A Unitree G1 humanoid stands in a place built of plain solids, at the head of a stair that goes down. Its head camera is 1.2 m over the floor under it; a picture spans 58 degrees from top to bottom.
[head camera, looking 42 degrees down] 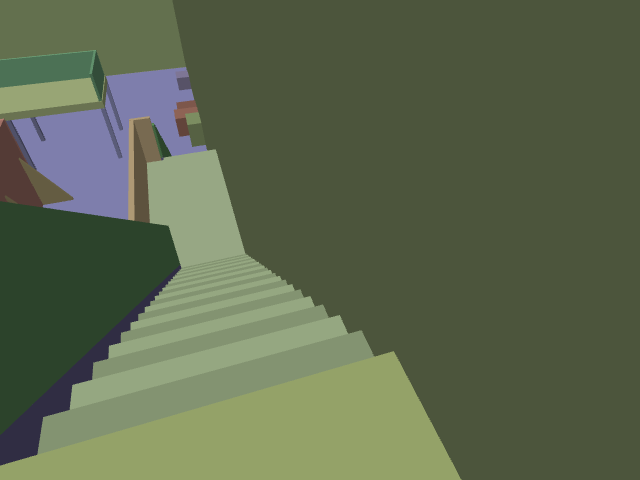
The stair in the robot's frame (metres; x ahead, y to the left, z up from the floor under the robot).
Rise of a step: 0.20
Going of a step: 0.24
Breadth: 1.15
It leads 18 degrees to the left of straight ahead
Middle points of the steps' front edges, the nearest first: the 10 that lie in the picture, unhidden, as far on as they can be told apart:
0.62 0.30 0.00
0.85 0.38 -0.20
1.08 0.45 -0.40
1.31 0.53 -0.59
1.54 0.60 -0.79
1.76 0.67 -0.99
1.99 0.75 -1.19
2.22 0.82 -1.39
2.45 0.90 -1.59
2.68 0.97 -1.79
